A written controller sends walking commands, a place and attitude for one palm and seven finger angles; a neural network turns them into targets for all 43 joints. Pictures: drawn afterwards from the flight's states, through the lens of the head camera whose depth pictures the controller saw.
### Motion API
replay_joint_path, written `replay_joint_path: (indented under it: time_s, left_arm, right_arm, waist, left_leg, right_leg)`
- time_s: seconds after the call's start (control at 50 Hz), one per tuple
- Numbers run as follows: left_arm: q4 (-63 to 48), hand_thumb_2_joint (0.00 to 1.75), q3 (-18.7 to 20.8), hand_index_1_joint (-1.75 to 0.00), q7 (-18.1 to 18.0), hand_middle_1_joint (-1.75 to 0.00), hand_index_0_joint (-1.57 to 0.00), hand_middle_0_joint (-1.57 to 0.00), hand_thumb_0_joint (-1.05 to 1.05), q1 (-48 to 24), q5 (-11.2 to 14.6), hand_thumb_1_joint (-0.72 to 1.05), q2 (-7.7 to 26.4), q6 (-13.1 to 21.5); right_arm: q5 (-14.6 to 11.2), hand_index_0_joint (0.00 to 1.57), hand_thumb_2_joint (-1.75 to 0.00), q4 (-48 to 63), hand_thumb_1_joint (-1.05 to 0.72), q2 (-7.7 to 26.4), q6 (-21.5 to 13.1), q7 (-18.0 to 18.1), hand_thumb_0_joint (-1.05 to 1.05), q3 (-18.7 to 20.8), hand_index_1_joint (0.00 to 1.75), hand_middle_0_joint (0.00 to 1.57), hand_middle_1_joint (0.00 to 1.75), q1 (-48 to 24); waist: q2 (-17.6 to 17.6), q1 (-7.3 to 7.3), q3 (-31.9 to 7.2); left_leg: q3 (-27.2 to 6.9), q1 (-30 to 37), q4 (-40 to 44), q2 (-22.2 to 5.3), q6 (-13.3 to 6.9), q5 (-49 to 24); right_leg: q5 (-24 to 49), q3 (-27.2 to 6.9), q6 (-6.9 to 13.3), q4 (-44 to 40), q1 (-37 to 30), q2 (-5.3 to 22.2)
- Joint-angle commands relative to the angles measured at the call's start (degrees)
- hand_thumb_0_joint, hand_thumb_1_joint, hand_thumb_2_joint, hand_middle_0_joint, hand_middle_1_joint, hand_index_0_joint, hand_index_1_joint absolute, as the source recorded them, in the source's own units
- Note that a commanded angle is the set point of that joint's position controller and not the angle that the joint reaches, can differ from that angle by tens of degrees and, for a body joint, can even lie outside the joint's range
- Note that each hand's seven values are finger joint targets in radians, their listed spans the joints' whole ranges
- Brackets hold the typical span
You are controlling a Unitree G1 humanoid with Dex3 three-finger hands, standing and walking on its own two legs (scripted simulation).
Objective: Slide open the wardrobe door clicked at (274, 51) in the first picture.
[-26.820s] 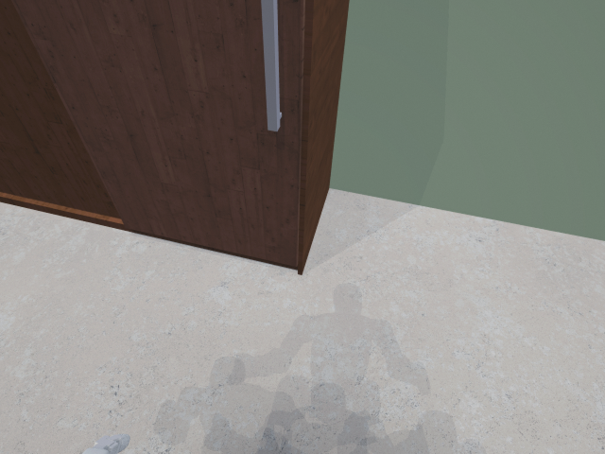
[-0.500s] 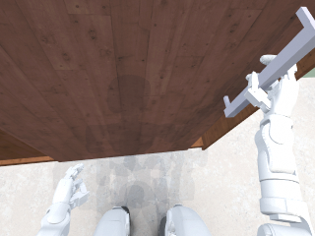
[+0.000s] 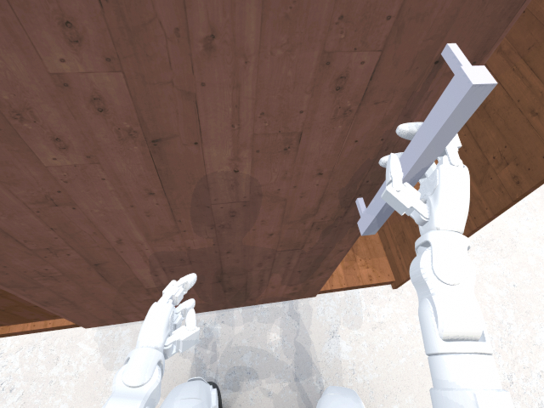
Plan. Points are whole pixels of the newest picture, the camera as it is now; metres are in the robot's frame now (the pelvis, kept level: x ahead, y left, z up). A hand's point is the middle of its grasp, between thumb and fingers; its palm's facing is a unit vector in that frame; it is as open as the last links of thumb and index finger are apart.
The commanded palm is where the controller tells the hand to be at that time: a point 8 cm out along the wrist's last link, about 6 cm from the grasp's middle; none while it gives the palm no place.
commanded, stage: step sideways, sliding the door along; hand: right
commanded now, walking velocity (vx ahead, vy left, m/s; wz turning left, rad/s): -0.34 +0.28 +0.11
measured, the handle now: (399, 162) +0.40 -0.20 +0.12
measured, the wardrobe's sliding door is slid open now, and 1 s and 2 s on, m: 0.31 0.60 0.60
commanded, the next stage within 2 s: stop walking and hold the door there in 0.94 s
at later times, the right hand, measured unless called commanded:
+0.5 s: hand (223, 206) +0.32 +0.04 +0.14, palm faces -0.13 +0.99 -0.08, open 6.5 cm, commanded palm +0.31 +0.00 +0.13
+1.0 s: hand (153, 207) +0.32 +0.12 +0.14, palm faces +0.16 +0.99 -0.03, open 6.5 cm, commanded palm +0.29 +0.14 +0.13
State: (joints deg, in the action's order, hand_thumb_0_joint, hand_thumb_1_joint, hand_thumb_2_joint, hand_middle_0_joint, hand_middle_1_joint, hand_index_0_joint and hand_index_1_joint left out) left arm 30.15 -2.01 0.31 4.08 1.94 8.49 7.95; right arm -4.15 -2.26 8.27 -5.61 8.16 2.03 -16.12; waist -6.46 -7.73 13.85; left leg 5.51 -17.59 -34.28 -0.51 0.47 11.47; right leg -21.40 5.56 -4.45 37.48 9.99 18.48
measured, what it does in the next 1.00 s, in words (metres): steps to the left: right foot, then left foot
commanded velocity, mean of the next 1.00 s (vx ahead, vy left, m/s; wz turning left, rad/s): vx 0.02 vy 0.30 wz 0.00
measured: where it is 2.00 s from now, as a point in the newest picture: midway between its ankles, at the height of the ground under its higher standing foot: outside the picture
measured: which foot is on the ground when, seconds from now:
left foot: down 0.00-0.28, up 0.30-0.60, down 0.62-0.90, up 0.92-1.00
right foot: up 0.00-0.26, down 0.28-0.62, up 0.64-0.88, down 0.90-1.00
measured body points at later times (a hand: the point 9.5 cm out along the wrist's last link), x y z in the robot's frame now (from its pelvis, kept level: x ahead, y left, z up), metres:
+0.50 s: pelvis -0.06 +0.10 +0.03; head +0.02 +0.10 +0.47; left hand +0.07 +0.35 -0.08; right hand +0.32 -0.01 +0.14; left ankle -0.06 +0.30 -0.65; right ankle -0.05 -0.06 -0.72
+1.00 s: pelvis -0.12 +0.26 +0.01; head -0.04 +0.23 +0.45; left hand +0.03 +0.52 -0.09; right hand +0.31 +0.06 +0.14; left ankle -0.13 +0.39 -0.64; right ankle -0.10 +0.18 -0.72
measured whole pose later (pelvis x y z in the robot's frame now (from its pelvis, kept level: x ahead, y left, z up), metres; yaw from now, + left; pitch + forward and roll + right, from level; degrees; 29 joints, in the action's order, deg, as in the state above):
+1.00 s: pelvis -0.12 +0.26 +0.01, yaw +4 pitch -2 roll +3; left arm 38.1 1.8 -2.4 7.2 2.6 12.8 1.6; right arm -4.5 -22.0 14.1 -1.2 10.4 4.4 -37.6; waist 1.3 -4.0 13.1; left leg 2.7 -28.3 -63.6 1.2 -0.8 24.5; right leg -19.0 8.7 2.7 37.1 16.5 5.9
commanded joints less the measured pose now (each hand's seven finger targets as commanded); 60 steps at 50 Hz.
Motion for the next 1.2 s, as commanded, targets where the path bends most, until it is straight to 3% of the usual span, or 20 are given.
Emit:
replay_joint_path:
  time_s: [0.0, 0.02, 0.06, 0.14, 0.2, 0.22, 0.26, 0.28, 0.38, 0.56, 0.62, 0.66, 0.82, 0.84, 0.88, 0.9, 1.02, 1.04, 1.1, 1.18]
  left_arm:
    - [-6.82, 0.9, 2.42, -0.3, -3.06, -0.3, -0.2, -0.2, 0.0, -1.89, -1.01, 0.9, 4.51, 2.29]
    - [-6.2, 0.9, 3.75, -0.3, -2.69, -0.3, -0.2, -0.2, 0.0, -1.52, -1.13, 0.9, 5.97, 1.91]
    - [-3.43, 0.9, 2.48, -0.3, -2.48, -0.3, -0.2, -0.2, 0.0, -4.25, -0.42, 0.9, 4.77, 2.22]
    - [-3.9, 0.9, 3.8, -0.3, -2.65, -0.3, -0.2, -0.2, 0.0, -3.64, -0.39, 0.9, 5.82, -1.17]
    - [-3.73, 0.9, 4.21, -0.3, -3.12, -0.3, -0.2, -0.2, 0.0, -2.4, -0.78, 0.9, 6.18, -2.98]
    - [-3.79, 0.9, 4.83, -0.3, -3.27, -0.3, -0.2, -0.2, 0.0, -1.33, -1.02, 0.9, 6.85, -3.38]
    - [-5.36, 0.9, 6.49, -0.3, -2.6, -0.3, -0.2, -0.2, 0.0, -1.44, -1.25, 0.9, 10.68, -2.95]
    - [-3.86, 0.9, 5.67, -0.3, -1.79, -0.3, -0.2, -0.2, 0.0, -3.44, -2.37, 0.9, 9.57, -2.19]
    - [-1.78, 0.9, 6.43, -0.3, -2.08, -0.3, -0.2, -0.2, 0.0, -1.49, -1.89, 0.9, 11.47, -2.8]
    - [-0.97, 0.9, 6.63, -0.3, -2.28, -0.3, -0.2, -0.2, 0.0, 2.98, 0.21, 0.9, 11.49, -2.69]
    - [-3.0, 0.9, 4.58, -0.3, -2.79, -0.3, -0.2, -0.2, 0.0, -1.27, 0.98, 0.9, 6.37, -2.64]
    - [-1.03, 0.9, 5.38, -0.3, -4.36, -0.3, -0.2, -0.2, 0.0, -2.04, 0.23, 0.9, 8.65, -3.55]
    - [1.04, 0.9, 4.41, -0.3, -5.83, -0.3, -0.2, -0.2, 0.0, 0.97, -0.42, 0.9, 9.63, -5.86]
    - [0.96, 0.9, 4.87, -0.3, -5.95, -0.3, -0.2, -0.2, 0.0, 2.24, -0.31, 0.9, 10.49, -5.5]
    - [-0.25, 0.9, 5.97, -0.3, -4.83, -0.3, -0.2, -0.2, 0.0, 1.96, 0.14, 0.9, 12.3, -4.12]
    - [-0.38, 0.9, 5.39, -0.3, -3.37, -0.3, -0.2, -0.2, 0.0, 0.7, 0.74, 0.9, 11.46, -3.61]
    - [1.87, 0.9, 6.86, -0.3, -1.49, -0.3, -0.2, -0.2, 0.0, 2.29, 0.59, 0.9, 13.66, -4.58]
    - [4.55, 0.9, 7.33, -0.3, -3.25, -0.3, -0.2, -0.2, 0.0, 6.15, 0.19, 0.9, 16.03, -6.82]
    - [1.17, 0.9, 5.8, -0.3, -3.71, -0.3, -0.2, -0.2, 0.0, 4.86, -0.47, 0.9, 13.58, -6.97]
    - [0.95, 0.9, 4.45, -0.3, -4.38, -0.3, -0.2, -0.2, 0.0, 5.69, 0.12, 0.9, 13.37, -5.29]
  right_arm:
    - [3.09, 0.45, -0.9, 24.42, -0.9, 2.51, -7.19, -3.65, 0.0, -9.94, 1.4, 0.45, 1.4, -9.46]
    - [2.75, 0.45, -0.9, 28.05, -0.9, 1.21, -8.27, -4.23, 0.0, -11.91, 1.4, 0.45, 1.4, -13.07]
    - [2.08, 0.45, -0.9, 32.29, -0.9, -2.23, -10.44, -3.41, 0.0, -13.87, 1.4, 0.45, 1.4, -17.66]
    - [3.14, 0.45, -0.9, 28.41, -0.9, 3.03, -11.99, -2.35, 0.0, -7.27, 1.4, 0.45, 1.4, -14.56]
    - [3.3, 0.45, -0.9, 27.18, -0.9, 3.3, -12.97, -2.89, 0.0, -8.07, 1.4, 0.45, 1.4, -17.26]
    - [2.87, 0.45, -0.9, 27.08, -0.9, 4.05, -13.03, -3.3, 0.0, -8.08, 1.4, 0.45, 1.4, -18.9]
    - [2.47, 0.45, -0.9, 26.66, -0.9, 5.04, -12.51, -4.08, 0.0, -6.7, 1.4, 0.45, 1.4, -20.96]
    - [3.63, 0.45, -0.9, 20.98, -0.9, 5.51, -11.62, -3.94, 0.0, -2.98, 1.4, 0.45, 1.4, -20.97]
    - [2.47, 0.45, -0.9, 15.12, -0.9, 2.64, -6.35, -5.1, 0.0, -5.81, 1.4, 0.45, 1.4, -24.3]
    - [2.45, 0.45, -0.9, 6.5, -0.9, 9.47, -6.03, -4.91, 0.0, -0.78, 1.4, 0.45, 1.4, -25.68]
    - [2.74, 0.45, -0.9, 7.73, -0.9, 14.37, -6.07, -3.6, 0.0, 0.77, 1.4, 0.45, 1.4, -28.79]
    - [1.45, 0.45, -0.9, 5.14, -0.9, 12.46, -3.88, -2.71, 0.0, 0.77, 1.4, 0.45, 1.4, -26.92]
    - [1.08, 0.45, -0.9, 5.84, -0.9, 5.58, -5.64, -1.79, 0.0, -3.67, 1.4, 0.45, 1.4, -41.61]
    - [0.66, 0.45, -0.9, 6.51, -0.9, 2.85, -5.85, -2.39, 0.0, -6.83, 1.4, 0.45, 1.4, -44.39]
    - [-0.91, 0.45, -0.9, 6.73, -0.9, -4.34, -6.09, -3.79, 0.0, -13.25, 1.4, 0.45, 1.4, -47.69]
    - [-0.67, 0.45, -0.9, 3.64, -0.9, -3.3, -5.46, -3.9, 0.0, -12.55, 1.4, 0.45, 1.4, -48.12]
    - [0.77, 0.45, -0.9, -1.09, -0.9, -2.29, -1.86, -5.02, 0.0, -13.11, 1.4, 0.45, 1.4, -53.53]
    - [2.86, 0.45, -0.9, -19.58, -0.9, 30.47, -1.03, -1.88, 0.0, 18.48, 1.4, 0.45, 1.4, -38.25]
    - [2.18, 0.45, -0.9, -11.83, -0.9, 16.95, -2.5, -4.69, 0.0, 4.14, 1.4, 0.45, 1.4, -42.13]
    - [2.38, 0.45, -0.9, -18.67, -0.9, 24.76, -3.5, -4.09, 0.0, 10.72, 1.4, 0.45, 1.4, -37.89]
  waist:
    - [27.19, 3.91, -32.89]
    - [33.02, 4.82, -34.55]
    - [23.11, 7.48, -35.59]
    - [23.36, 7.15, -37.12]
    - [12.34, 9.01, -39.23]
    - [8.11, 10.27, -39.4]
    - [-12.14, 8.27, -38.39]
    - [-4.4, 7.35, -36.62]
    - [-6.71, 7.72, -27.27]
    - [-11.11, 8.98, -28.4]
    - [19.76, 6.77, -30.72]
    - [29.6, 5.35, -35.07]
    - [18.08, 8.59, -34.92]
    - [11.92, 10.38, -36.17]
    - [-11.24, 9.6, -39.11]
    - [-3.74, 9.11, -38.7]
    - [-4.09, 9.83, -30.57]
    - [-5.39, 7.97, -32.73]
    - [-13.62, 8.91, -32.0]
    - [-15.91, 8.82, -29.51]
  left_leg:
    - [-18.96, 16.81, 7.65, -16.15, -3.02, -70.86]
    - [-20.24, 19.15, 7.08, -16.35, -2.77, -64.67]
    - [-18.44, 28.83, 5.03, -15.47, -9.78, -64.33]
    - [-16.6, 28.43, 4.06, -14.79, -11.17, -64.86]
    - [-13.91, 18.2, 1.44, -12.47, -8.7, -51.07]
    - [-12.33, 8.26, -1.63, -10.25, -6.33, -38.48]
    - [-8.98, -16.37, -21.56, -0.61, 1.03, 22.96]
    - [-14.74, -15.09, -32.39, 0.86, -0.39, 19.36]
    - [-8.82, -16.94, -26.62, -1.96, 2.0, 8.8]
    - [3.34, 4.79, 10.28, 3.11, 2.48, -1.54]
    - [-13.37, 18.81, 10.68, -17.12, -7.13, -42.21]
    - [-13.71, 22.77, 7.37, -18.06, -9.07, -47.64]
    - [-6.06, 19.47, 1.99, -11.42, -9.36, -35.7]
    - [-4.47, 9.63, -2.95, -9.76, -6.8, -26.17]
    - [-5.4, -20.33, -24.77, -0.95, -0.4, 20.9]
    - [-11.32, -20.15, -33.4, -1.34, -1.14, 18.42]
    - [-5.07, -23.45, -37.14, -2.67, 0.67, 6.6]
    - [-3.2, -23.1, -36.75, -1.94, 1.89, 7.17]
    - [1.56, -16.38, -22.52, -1.3, 2.37, 6.79]
    - [6.93, -2.15, -1.49, 2.65, 2.29, 2.33]
  right_leg:
    - [-23.28, -4.87, 2.95, 29.69, 10.23, -18.15]
    - [-21.82, -7.72, 3.03, 31.36, 11.56, -17.39]
    - [-16.93, -8.38, 2.32, 24.76, 17.27, -15.94]
    - [-11.2, -4.08, 1.91, 8.04, 10.25, -17.47]
    - [8.7, -1.84, 2.44, -8.72, -4.21, -13.94]
    - [21.55, -4.61, 4.18, -12.9, -14.46, -9.28]
    - [70.66, -31.96, 18.06, -14.12, -27.63, 19.23]
    - [63.22, -24.89, 19.65, -13.2, -22.57, 18.57]
    - [47.61, -5.6, 11.33, -12.87, -15.65, 8.51]
    - [39.66, 3.29, 4.64, -3.72, -11.44, -0.41]
    - [-16.31, 2.51, 7.92, 21.92, 15.54, -13.07]
    - [-20.75, -4.92, 4.11, 34.76, 19.5, -14.01]
    - [4.51, 3.14, 3.76, -5.19, 4.49, -14.79]
    - [15.11, 1.18, 4.32, -13.73, -9.09, -12.09]
    - [57.83, -32.25, 16.05, -13.27, -33.39, 16.1]
    - [57.97, -30.38, 18.93, -11.47, -31.38, 17.44]
    - [47.65, -7.97, 11.24, -10.73, -20.28, 5.26]
    - [47.84, -5.32, 11.1, -11.54, -19.4, 3.23]
    - [43.79, -0.52, 11.68, -11.12, -16.17, -1.77]
    - [39.64, 4.4, 8.58, -8.57, -11.27, -4.89]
